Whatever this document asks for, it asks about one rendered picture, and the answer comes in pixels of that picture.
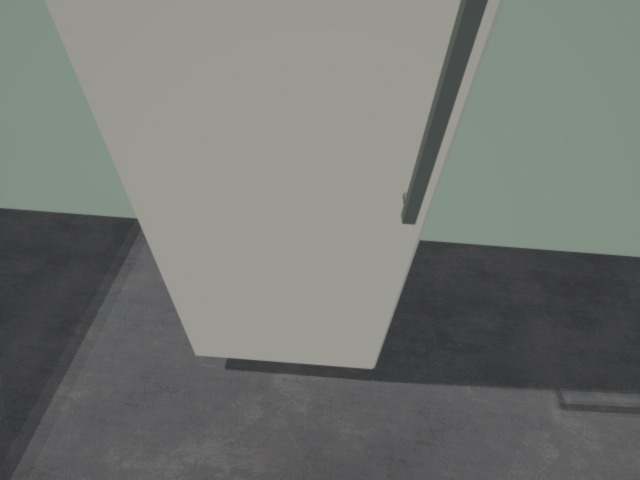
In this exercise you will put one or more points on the handle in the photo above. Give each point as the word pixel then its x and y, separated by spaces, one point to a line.
pixel 462 39

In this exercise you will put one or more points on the fridge door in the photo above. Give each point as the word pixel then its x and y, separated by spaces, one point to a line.
pixel 265 147

